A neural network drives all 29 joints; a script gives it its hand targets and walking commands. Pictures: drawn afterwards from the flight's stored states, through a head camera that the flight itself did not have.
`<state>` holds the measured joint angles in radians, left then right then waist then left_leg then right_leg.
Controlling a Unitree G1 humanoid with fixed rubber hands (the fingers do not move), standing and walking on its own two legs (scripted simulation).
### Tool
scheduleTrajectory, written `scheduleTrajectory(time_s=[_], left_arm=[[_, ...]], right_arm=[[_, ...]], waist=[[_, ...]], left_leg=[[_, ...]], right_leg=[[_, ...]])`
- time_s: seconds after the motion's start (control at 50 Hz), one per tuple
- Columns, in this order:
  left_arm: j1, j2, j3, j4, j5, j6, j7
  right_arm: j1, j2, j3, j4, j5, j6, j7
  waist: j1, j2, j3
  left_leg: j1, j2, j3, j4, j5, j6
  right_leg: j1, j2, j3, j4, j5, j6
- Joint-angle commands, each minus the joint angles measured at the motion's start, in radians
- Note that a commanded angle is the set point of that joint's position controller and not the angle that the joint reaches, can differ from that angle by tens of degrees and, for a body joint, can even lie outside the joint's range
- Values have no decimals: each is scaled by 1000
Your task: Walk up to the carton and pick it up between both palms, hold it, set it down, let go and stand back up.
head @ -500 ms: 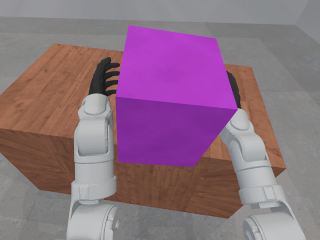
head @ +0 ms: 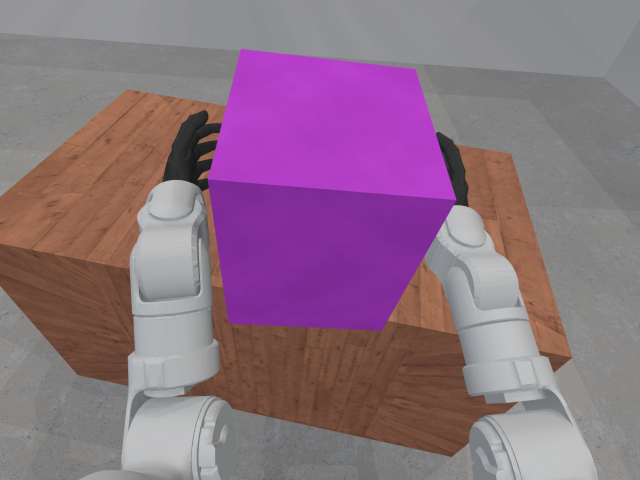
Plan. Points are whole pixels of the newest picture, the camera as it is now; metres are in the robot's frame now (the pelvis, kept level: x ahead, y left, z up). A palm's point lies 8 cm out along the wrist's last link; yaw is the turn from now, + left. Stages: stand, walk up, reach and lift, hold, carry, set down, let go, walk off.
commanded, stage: hold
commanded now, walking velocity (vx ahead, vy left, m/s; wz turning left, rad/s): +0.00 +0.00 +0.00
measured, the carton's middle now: (317, 202) +0.39 +0.00 +0.16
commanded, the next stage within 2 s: none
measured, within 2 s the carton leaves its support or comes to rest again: neither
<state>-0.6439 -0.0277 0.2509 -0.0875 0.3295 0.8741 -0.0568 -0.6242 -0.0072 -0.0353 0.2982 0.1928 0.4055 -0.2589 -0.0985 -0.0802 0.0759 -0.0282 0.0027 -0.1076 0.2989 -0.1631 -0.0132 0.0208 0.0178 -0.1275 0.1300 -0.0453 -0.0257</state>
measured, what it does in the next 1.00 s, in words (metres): stands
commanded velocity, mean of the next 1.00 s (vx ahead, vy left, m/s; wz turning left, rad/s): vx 0.00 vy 0.00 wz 0.00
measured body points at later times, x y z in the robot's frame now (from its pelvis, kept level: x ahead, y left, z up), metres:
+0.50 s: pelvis +0.00 +0.00 +0.00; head -0.01 +0.04 +0.45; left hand +0.38 +0.15 +0.20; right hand +0.38 -0.14 +0.19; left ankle +0.01 +0.13 -0.75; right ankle +0.03 -0.10 -0.75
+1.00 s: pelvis +0.00 +0.00 +0.00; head -0.01 +0.04 +0.45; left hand +0.38 +0.15 +0.21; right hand +0.37 -0.14 +0.19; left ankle +0.01 +0.13 -0.75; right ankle +0.03 -0.10 -0.75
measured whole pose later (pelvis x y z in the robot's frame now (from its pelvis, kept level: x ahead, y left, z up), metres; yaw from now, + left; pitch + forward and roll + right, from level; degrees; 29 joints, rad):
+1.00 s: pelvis +0.00 +0.00 +0.00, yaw -1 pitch -8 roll -1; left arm -0.63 -0.05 0.24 -0.13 0.33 0.87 -0.04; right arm -0.61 -0.04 0.00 0.29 0.20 0.39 -0.26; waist -0.07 -0.08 0.10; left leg 0.02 0.01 -0.07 0.29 -0.17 -0.01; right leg 0.05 0.02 -0.11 0.13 -0.05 -0.02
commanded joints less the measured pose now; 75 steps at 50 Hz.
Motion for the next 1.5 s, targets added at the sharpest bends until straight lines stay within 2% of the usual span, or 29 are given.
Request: scheduleTrajectory(time_s=[0.0, 0.1, 0.18, 0.36, 0.44, 0.58, 0.76, 0.82, 0.94, 1.0, 1.06, 1.16, 1.24, 1.4, 1.48], left_arm=[[-528, -399, -443, -190, -141, -80, -123], [-501, -393, -413, -148, -127, -63, -105], [-505, -397, -417, -124, -129, -58, -94], [-543, -414, -491, -182, -165, -81, -94], [-526, -399, -476, -177, -155, -73, -101], [-494, -383, -419, -139, -130, -50, -111], [-516, -410, -467, -193, -153, -72, -104], [-519, -409, -474, -190, -155, -75, -98], [-514, -396, -443, -128, -140, -64, -87], [-515, -393, -431, -108, -136, -60, -85], [-523, -396, -436, -120, -140, -63, -88], [-529, -410, -471, -178, -157, -78, -98], [-515, -404, -469, -187, -157, -81, -104], [-495, -382, -412, -118, -133, -55, -104], [-513, -391, -422, -119, -136, -57, -101]], right_arm=[[-701, 327, 330, -338, 75, -52, 41], [-688, 301, 312, -299, 62, -58, 60], [-704, 288, 280, -286, 51, -69, 70], [-711, 314, 286, -326, 60, -82, 56], [-680, 311, 287, -306, 63, -67, 51], [-661, 295, 274, -274, 63, -50, 52], [-717, 313, 319, -355, 76, -75, 46], [-709, 308, 313, -343, 70, -78, 50], [-682, 284, 259, -262, 46, -70, 69], [-686, 280, 239, -245, 39, -70, 75], [-702, 289, 244, -265, 41, -74, 71], [-724, 321, 296, -341, 62, -81, 53], [-707, 328, 322, -350, 70, -77, 45], [-669, 298, 277, -270, 57, -59, 56], [-692, 294, 259, -273, 52, -66, 60]], waist=[[15, 116, -513], [42, 76, -401], [37, 78, -372], [-10, 132, -488], [-9, 133, -463], [10, 99, -379], [10, 100, -471], [9, 107, -464], [12, 112, -374], [11, 111, -359], [5, 110, -396], [0, 115, -504], [7, 109, -509], [20, 80, -362], [11, 94, -370]], left_leg=[[55, -44, 92, -11, 409, -22], [44, -24, 111, -49, 302, -20], [44, -18, 120, -59, 252, -24], [92, -42, 109, -4, 362, -36], [68, -44, 106, -12, 352, -31], [27, -33, 111, -44, 286, -21], [93, -37, 105, -11, 387, -30], [96, -36, 107, -14, 370, -33], [46, -27, 120, -48, 243, -32], [29, -25, 123, -55, 215, -29], [41, -31, 120, -40, 253, -27], [82, -44, 105, -3, 380, -26], [80, -45, 100, -2, 402, -21], [23, -28, 117, -55, 243, -15], [31, -29, 119, -50, 241, -21]], right_leg=[[306, 17, -2, 63, 269, 40], [267, 22, -3, 43, 122, 29], [242, 24, -3, 31, 54, 24], [242, 21, 1, 43, 182, 35], [261, 14, 4, 45, 197, 39], [278, 9, 3, 40, 149, 38], [270, 23, 0, 47, 221, 36], [253, 24, -1, 44, 191, 33], [220, 21, -4, 32, 53, 28], [222, 20, -4, 30, 28, 28], [237, 20, -3, 35, 75, 30], [274, 19, 2, 52, 229, 39], [293, 14, 5, 58, 279, 44], [263, 10, 3, 37, 116, 38], [249, 15, -1, 35, 93, 33]])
